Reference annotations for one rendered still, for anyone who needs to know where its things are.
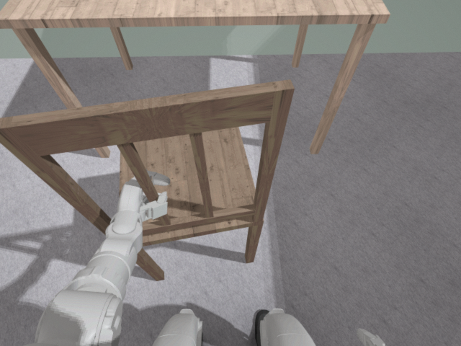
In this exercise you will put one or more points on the left robot shin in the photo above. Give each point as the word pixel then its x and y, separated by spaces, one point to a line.
pixel 186 311

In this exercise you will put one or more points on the robot left forearm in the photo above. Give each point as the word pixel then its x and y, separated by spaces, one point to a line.
pixel 110 268

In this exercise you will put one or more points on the right robot hand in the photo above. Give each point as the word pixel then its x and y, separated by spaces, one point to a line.
pixel 369 339

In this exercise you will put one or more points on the table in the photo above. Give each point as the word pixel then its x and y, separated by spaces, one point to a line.
pixel 23 15

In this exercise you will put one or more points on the chair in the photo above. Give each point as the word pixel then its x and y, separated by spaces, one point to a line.
pixel 193 139

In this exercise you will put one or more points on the robot right foot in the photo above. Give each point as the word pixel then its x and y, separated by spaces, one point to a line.
pixel 260 316

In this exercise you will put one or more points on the left robot hand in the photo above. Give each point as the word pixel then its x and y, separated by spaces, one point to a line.
pixel 133 198

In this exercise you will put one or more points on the robot left upper arm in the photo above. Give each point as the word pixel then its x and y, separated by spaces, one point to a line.
pixel 82 318

